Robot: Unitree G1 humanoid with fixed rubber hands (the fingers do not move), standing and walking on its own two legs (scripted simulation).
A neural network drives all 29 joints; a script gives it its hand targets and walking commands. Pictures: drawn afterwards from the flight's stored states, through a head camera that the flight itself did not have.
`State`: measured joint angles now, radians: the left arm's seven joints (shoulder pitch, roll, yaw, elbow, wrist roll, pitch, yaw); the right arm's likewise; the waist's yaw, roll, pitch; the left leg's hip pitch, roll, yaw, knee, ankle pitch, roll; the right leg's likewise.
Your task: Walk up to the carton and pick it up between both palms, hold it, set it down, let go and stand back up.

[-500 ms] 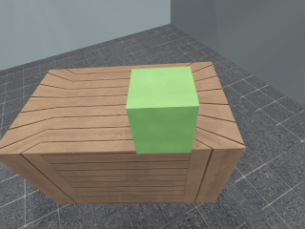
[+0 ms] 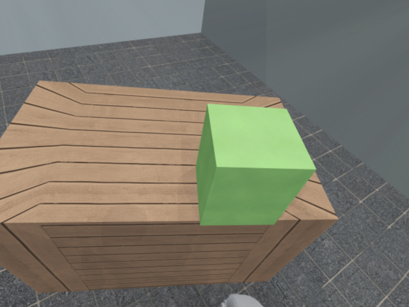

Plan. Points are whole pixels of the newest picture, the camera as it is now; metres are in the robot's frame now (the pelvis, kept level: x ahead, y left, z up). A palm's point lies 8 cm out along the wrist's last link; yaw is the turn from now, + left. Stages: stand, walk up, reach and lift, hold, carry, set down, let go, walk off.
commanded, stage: walk up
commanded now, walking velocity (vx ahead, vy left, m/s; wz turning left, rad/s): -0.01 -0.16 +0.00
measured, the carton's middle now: (242, 167) +0.45 -0.12 -0.02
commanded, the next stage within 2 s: none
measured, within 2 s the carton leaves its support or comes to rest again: neither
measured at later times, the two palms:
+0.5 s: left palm out of the picture +0.15 +0.17 -0.14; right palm out of the picture +0.05 -0.24 -0.16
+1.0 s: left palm out of the picture +0.09 +0.21 -0.15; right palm out of the picture +0.03 -0.27 -0.17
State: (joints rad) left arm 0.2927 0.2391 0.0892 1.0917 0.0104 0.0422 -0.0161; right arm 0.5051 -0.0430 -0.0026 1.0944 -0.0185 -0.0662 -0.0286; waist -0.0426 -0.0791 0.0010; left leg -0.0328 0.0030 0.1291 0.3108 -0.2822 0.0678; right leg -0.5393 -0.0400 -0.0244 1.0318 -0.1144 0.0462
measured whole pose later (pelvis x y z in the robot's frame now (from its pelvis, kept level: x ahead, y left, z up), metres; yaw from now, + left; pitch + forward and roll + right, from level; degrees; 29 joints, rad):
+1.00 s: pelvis +0.03 -0.04 -0.02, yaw -2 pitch +1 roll +1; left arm 0.17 0.20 0.06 1.01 0.01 0.05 0.03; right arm 0.24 -0.18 -0.06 1.02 -0.04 0.03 -0.06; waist -0.02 0.03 0.11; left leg -0.32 0.05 0.05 0.54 -0.24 -0.03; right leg -0.33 -0.01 -0.04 0.73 -0.43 0.00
